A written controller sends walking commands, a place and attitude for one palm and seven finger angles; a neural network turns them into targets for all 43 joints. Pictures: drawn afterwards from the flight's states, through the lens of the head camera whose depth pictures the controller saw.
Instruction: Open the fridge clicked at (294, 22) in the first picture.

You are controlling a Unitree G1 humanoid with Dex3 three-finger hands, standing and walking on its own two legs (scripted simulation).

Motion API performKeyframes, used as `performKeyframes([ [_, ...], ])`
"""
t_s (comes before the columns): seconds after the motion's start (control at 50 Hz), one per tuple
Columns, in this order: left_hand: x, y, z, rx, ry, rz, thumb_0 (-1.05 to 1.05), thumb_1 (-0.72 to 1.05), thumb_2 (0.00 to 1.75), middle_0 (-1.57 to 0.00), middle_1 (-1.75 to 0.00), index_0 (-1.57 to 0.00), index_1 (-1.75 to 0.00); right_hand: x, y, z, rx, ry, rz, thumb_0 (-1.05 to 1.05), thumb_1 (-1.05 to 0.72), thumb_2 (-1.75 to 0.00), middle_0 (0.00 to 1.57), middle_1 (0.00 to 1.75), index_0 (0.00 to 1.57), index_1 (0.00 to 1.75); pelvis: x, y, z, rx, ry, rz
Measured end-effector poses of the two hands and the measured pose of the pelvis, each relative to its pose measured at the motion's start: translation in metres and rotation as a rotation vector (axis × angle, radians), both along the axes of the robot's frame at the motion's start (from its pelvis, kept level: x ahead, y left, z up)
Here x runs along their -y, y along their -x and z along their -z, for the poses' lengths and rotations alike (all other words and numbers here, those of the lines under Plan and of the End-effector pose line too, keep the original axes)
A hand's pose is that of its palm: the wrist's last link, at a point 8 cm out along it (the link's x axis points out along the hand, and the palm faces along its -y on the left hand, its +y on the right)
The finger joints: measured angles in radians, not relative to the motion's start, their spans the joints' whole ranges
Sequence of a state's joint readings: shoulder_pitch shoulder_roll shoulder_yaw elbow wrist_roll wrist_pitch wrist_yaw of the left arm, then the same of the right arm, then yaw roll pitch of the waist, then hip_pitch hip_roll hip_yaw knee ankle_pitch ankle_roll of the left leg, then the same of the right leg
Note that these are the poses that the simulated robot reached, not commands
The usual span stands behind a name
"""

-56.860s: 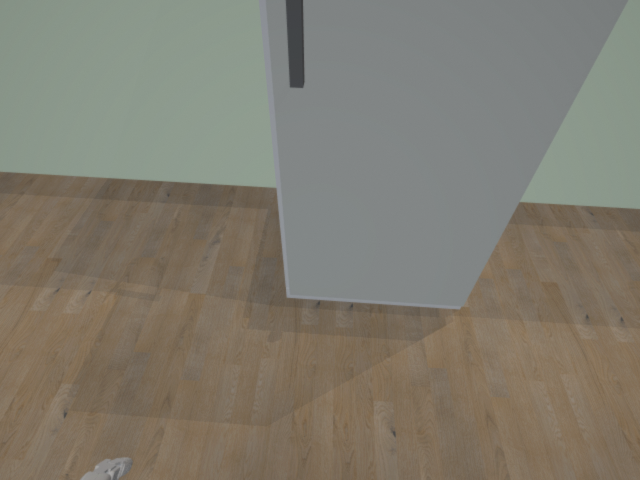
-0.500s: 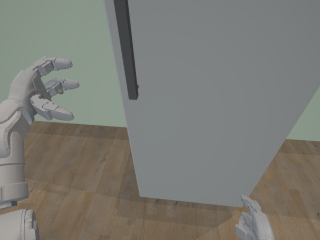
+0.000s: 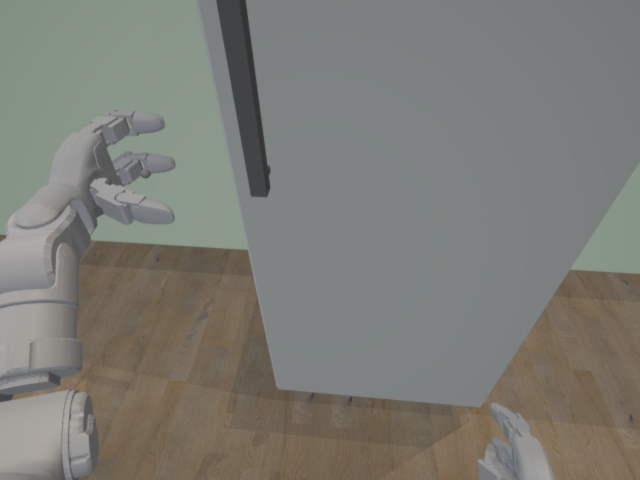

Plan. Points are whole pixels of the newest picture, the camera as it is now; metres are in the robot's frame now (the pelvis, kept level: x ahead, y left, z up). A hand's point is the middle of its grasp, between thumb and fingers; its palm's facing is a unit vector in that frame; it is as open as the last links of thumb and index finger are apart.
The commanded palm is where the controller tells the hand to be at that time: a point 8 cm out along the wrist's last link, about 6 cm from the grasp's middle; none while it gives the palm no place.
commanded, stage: move the hooked fingers beside the handle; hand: left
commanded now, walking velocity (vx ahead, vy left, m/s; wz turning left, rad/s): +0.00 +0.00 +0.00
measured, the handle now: (251, 96) +0.51 +0.14 +0.26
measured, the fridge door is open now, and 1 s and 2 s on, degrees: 0 0 0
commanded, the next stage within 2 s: feel for the door with the fingertips in 1.46 s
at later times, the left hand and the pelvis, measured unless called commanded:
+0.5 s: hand (182, 141) +0.43 +0.21 +0.24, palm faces +0.04 -1.00 -0.01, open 14.0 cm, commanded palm +0.41 +0.26 +0.24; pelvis +0.00 +0.00 +0.00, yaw -1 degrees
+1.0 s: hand (187, 143) +0.45 +0.21 +0.23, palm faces +0.05 -1.00 -0.01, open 14.0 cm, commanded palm +0.42 +0.26 +0.24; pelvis +0.01 +0.01 +0.00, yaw -2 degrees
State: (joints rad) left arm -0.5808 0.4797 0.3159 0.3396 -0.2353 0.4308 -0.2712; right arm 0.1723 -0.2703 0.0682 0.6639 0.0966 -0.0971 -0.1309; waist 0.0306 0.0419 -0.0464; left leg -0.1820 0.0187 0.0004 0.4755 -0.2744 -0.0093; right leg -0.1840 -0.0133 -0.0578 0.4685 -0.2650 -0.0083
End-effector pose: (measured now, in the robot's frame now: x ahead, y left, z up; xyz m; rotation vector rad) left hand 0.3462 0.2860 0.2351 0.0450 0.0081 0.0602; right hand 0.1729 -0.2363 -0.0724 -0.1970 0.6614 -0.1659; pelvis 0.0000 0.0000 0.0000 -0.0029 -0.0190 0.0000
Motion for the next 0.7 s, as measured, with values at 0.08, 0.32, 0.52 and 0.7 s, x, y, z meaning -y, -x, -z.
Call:
performKeyframes([
  [0.08, 0.009, -0.009, -0.007, 0.042, 0.014, 0.037, -0.01, -0.5, 0.3, -0.3, -1.2, -0.3, -1.2, 0.003, 0.009, 0.004, -0.035, 0.013, 0.01, 0.01, -0.91, -0.9, 0.21, 0.3, 0.2, 0.3, 0.0, 0.001, 0.0, -0.003, 0.001, -0.002],
  [0.32, 0.022, -0.041, -0.001, -0.029, 0.024, 0.026, -0.01, -0.5, 0.3, -0.3, -1.2, -0.3, -1.2, 0.015, 0.046, 0.015, -0.123, 0.02, 0.091, 0.01, -0.91, -0.9, 0.21, 0.3, 0.2, 0.3, -0.003, 0.003, -0.001, -0.022, 0.001, 0.012],
  [0.52, 0.023, -0.065, -0.005, -0.019, 0.032, 0.014, -0.01, -0.5, 0.3, -0.3, -1.2, -0.3, -1.2, 0.023, 0.078, 0.021, -0.2, 0.035, 0.141, 0.01, -0.91, -0.9, 0.21, 0.3, 0.2, 0.3, -0.004, 0.002, -0.002, -0.039, 0.005, 0.02],
  [0.7, 0.031, -0.085, -0.004, -0.017, 0.042, 0.033, -0.01, -0.5, 0.3, -0.3, -1.2, -0.3, -1.2, 0.025, 0.098, 0.026, -0.256, 0.043, 0.164, 0.01, -0.91, -0.9, 0.21, 0.3, 0.2, 0.3, -0.007, 0.002, -0.002, -0.061, 0.007, 0.02],
])
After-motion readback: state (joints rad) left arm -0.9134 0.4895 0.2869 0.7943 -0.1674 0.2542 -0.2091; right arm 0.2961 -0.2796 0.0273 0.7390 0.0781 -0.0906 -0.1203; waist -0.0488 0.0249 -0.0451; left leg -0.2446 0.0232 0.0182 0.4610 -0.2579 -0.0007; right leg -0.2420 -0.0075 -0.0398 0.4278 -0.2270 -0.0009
